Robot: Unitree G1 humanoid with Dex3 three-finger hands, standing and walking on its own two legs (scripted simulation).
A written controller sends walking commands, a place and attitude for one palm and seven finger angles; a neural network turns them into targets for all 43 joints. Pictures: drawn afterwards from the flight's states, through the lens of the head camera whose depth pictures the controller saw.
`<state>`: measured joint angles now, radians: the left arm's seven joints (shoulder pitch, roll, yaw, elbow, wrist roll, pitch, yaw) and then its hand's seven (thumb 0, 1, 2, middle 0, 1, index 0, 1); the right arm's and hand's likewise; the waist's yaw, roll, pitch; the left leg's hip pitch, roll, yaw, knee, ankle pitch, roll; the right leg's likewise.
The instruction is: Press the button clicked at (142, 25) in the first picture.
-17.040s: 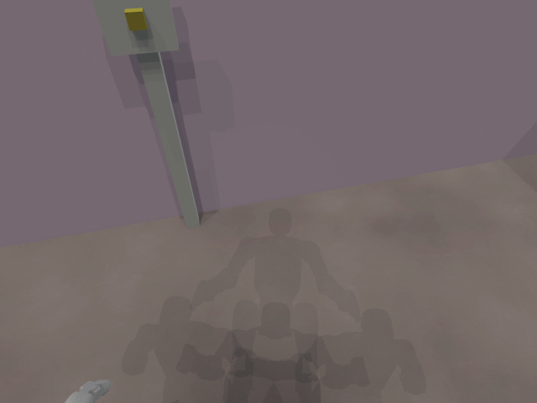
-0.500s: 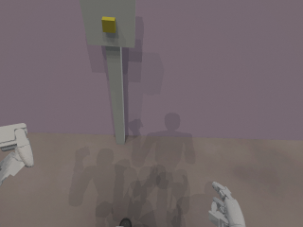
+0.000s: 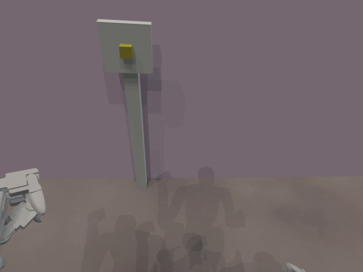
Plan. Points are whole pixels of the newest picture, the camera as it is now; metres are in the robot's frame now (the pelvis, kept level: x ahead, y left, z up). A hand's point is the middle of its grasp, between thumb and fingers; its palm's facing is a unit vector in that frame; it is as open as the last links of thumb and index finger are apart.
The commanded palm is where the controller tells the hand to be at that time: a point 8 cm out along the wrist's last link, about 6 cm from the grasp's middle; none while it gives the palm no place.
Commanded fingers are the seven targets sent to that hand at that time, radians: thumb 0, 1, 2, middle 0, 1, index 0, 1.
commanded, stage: stop stepping back and stand still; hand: left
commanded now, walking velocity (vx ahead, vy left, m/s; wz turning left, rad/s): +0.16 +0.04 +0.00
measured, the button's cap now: (126, 51) +0.78 +0.25 +0.16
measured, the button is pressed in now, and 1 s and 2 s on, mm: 0 0 0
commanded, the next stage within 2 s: let the arm hang, fingers relaxed in 0.36 s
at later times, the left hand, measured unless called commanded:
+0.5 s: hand (31, 217) +0.17 +0.26 +0.13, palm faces +0.35 -0.83 -0.43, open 3.0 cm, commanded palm none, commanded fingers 0.00 0.90 0.90 -1.19 -1.38 -1.19 -1.38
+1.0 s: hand out of the picture -0.04 +0.23 -0.16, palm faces +0.06 -0.96 -0.28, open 5.1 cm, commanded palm none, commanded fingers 0.00 0.90 0.90 -0.27 -0.38 -0.27 -0.38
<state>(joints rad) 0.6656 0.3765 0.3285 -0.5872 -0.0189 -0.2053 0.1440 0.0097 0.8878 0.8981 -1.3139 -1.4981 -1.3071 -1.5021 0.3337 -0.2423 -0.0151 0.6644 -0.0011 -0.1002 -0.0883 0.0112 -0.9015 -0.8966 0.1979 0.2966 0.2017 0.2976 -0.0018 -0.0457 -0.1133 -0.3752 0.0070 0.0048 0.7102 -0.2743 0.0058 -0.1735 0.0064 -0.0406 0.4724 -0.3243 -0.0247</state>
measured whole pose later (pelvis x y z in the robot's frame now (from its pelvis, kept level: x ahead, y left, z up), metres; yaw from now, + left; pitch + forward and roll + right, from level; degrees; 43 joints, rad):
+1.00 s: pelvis -0.04 +0.01 +0.00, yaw +4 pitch -2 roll -1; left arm 0.27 0.25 0.01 1.04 0.01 0.02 0.01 0.01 0.91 0.90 -0.61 -0.77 -0.61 -0.76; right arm 0.27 -0.23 -0.01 1.05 -0.02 0.03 -0.01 0.01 -0.91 -0.90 0.20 0.30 0.20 0.30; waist -0.01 0.03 0.08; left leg -0.26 0.01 -0.03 0.47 -0.18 0.00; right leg -0.18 0.03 -0.04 0.45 -0.24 -0.03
